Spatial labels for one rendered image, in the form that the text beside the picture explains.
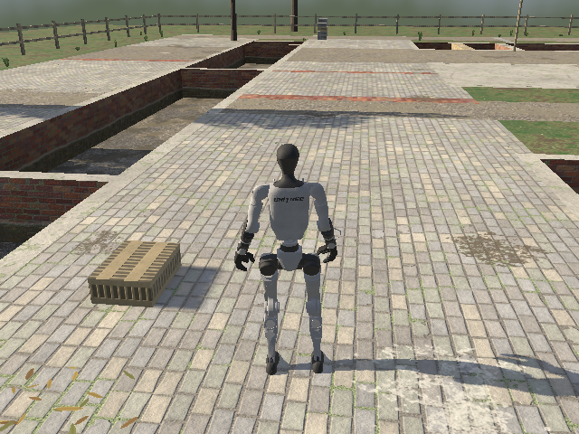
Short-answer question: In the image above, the left robot shin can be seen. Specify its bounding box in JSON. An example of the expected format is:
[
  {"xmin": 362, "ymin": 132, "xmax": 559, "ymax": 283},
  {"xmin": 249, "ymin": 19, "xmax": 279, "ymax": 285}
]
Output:
[{"xmin": 264, "ymin": 301, "xmax": 278, "ymax": 363}]

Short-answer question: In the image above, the left robot upper arm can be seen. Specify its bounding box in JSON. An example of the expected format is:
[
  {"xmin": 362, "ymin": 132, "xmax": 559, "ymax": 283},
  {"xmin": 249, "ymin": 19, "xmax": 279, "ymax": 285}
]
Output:
[{"xmin": 245, "ymin": 184, "xmax": 270, "ymax": 234}]

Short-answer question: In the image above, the robot left hand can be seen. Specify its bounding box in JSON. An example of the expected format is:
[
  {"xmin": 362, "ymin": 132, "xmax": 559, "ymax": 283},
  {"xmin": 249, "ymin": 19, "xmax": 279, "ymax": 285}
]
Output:
[{"xmin": 234, "ymin": 251, "xmax": 255, "ymax": 271}]

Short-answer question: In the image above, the right robot upper arm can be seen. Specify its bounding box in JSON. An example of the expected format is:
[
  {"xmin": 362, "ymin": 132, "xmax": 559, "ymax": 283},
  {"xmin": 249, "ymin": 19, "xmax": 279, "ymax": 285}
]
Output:
[{"xmin": 308, "ymin": 183, "xmax": 331, "ymax": 231}]

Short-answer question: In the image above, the robot right hand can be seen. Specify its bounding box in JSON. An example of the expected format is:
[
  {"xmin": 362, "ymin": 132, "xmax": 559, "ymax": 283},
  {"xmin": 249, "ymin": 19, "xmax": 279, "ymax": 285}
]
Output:
[{"xmin": 317, "ymin": 245, "xmax": 337, "ymax": 263}]

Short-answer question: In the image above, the robot torso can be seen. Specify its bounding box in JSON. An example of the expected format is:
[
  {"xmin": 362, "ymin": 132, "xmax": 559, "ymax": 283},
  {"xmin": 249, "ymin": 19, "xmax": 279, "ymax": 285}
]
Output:
[{"xmin": 268, "ymin": 178, "xmax": 310, "ymax": 271}]

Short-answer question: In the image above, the robot left forearm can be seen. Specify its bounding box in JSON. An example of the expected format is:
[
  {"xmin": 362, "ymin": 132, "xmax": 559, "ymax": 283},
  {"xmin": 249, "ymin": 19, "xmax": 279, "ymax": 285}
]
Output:
[{"xmin": 236, "ymin": 220, "xmax": 254, "ymax": 255}]

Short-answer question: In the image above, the robot right forearm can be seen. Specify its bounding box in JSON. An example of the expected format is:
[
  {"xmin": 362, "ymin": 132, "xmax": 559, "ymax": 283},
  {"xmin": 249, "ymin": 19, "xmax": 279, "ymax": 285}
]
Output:
[{"xmin": 321, "ymin": 218, "xmax": 337, "ymax": 249}]

